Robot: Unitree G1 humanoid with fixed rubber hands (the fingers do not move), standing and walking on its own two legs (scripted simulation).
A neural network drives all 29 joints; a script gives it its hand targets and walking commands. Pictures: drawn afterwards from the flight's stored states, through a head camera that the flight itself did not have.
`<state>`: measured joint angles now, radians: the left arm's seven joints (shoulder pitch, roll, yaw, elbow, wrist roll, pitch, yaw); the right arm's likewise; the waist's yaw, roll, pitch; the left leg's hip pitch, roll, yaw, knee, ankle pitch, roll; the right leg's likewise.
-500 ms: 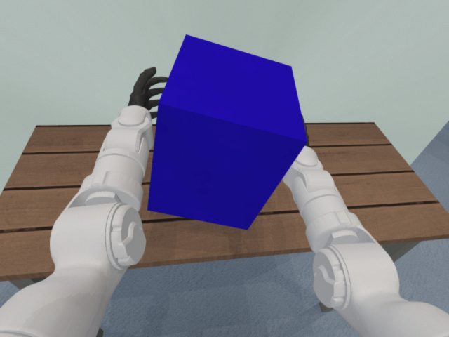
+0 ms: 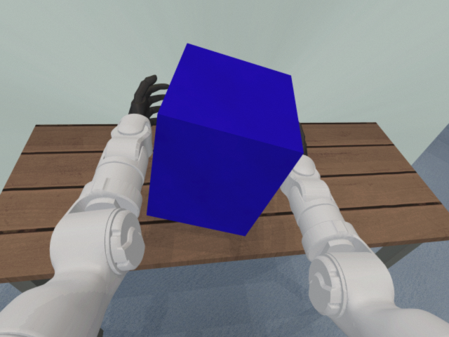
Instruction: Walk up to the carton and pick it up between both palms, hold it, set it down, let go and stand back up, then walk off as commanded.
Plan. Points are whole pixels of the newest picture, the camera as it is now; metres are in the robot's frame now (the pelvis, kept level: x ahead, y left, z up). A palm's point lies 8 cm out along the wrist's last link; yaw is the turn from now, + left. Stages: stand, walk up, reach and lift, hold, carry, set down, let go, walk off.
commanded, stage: set down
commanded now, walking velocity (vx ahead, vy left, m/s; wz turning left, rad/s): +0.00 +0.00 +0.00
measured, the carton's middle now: (218, 146) +0.42 -0.01 +0.12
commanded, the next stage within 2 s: none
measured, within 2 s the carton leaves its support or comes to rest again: rests again in 1.64 s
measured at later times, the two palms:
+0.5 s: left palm (146, 128) +0.44 +0.12 +0.15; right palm (297, 167) +0.38 -0.16 +0.11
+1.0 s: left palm (146, 134) +0.44 +0.12 +0.13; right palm (296, 172) +0.37 -0.16 +0.10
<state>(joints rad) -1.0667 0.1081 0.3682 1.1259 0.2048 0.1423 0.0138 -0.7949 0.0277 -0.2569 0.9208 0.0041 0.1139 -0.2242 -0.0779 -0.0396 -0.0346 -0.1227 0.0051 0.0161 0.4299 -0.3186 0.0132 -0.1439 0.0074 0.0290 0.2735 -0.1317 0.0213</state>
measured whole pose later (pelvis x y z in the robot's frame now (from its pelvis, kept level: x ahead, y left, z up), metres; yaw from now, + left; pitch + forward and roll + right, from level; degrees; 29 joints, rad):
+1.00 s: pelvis +0.00 -0.01 +0.00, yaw +0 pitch +1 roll -3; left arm -1.02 0.11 0.39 1.17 0.20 0.04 -0.04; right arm -0.72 0.13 -0.45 0.88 -0.22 0.02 -0.18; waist -0.08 -0.04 -0.02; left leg -0.13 0.01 0.02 0.43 -0.31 0.01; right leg -0.15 0.01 0.02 0.27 -0.14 0.03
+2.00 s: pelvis -0.01 -0.01 +0.00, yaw +0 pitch +5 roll -2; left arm -0.96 0.20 0.28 1.20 0.12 0.02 0.00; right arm -0.80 0.11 -0.44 1.06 -0.15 -0.13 -0.19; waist -0.08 -0.01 0.02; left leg -0.22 0.01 0.02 0.43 -0.29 0.01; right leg -0.23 0.00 0.02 0.27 -0.12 0.04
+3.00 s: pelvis -0.05 -0.02 +0.00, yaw +1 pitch +3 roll -2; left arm -0.56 0.26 0.12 0.79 -0.09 0.10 -0.09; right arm -0.31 0.03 -0.08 0.51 0.11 0.08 -0.29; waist -0.08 0.00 -0.04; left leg -0.25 0.00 0.02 0.44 -0.23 0.01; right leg -0.26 0.00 0.02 0.27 -0.06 0.04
